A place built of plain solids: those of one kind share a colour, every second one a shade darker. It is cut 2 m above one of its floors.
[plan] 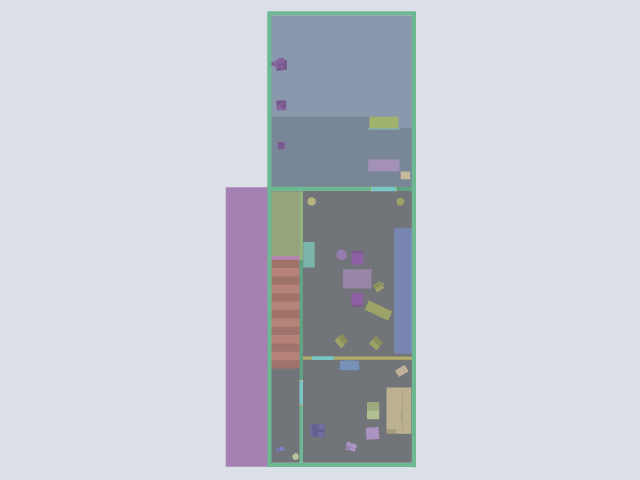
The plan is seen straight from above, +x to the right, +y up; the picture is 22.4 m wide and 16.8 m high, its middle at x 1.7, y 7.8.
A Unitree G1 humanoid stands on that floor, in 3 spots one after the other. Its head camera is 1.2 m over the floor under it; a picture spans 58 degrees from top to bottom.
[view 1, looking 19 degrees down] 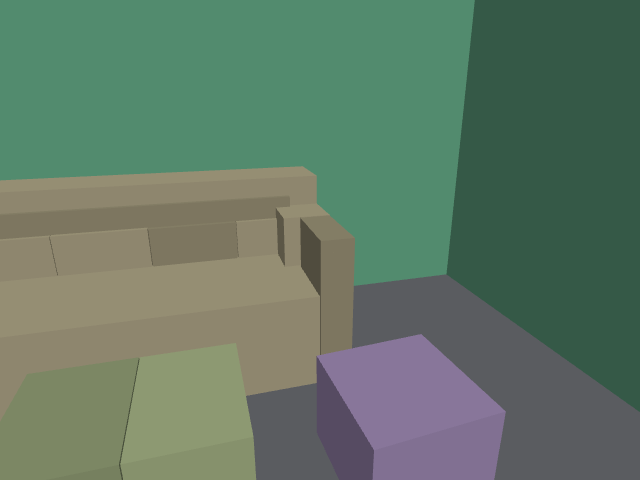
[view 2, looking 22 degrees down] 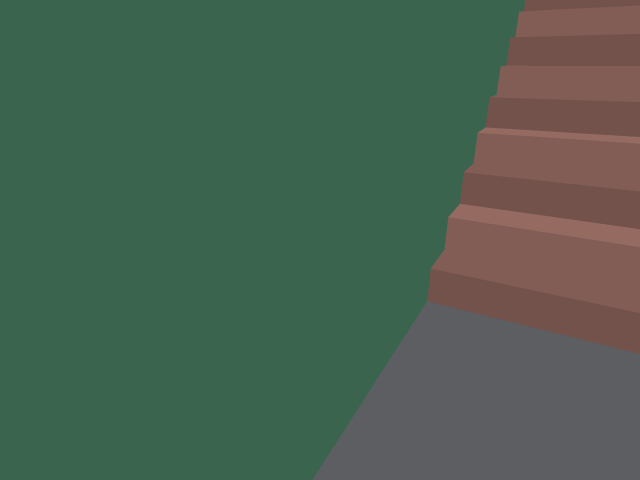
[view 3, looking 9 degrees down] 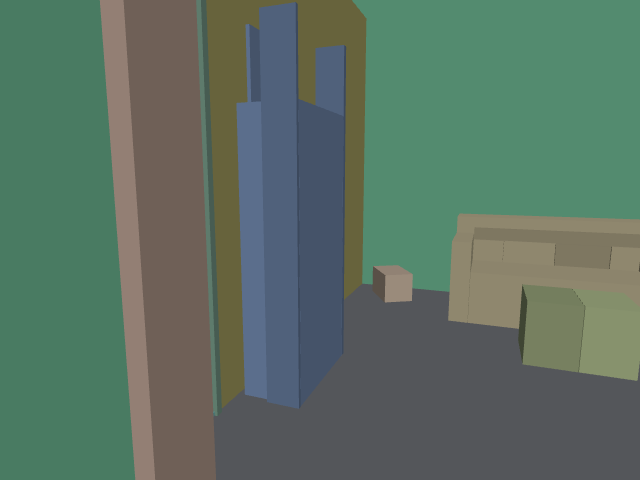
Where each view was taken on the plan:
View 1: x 2.51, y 1.60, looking -16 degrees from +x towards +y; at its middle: slotfit_sofa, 1.69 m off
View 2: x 0.49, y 1.20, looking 119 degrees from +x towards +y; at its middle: wall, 1.10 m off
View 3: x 0.49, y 2.40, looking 21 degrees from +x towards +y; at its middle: slotfit_storage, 2.36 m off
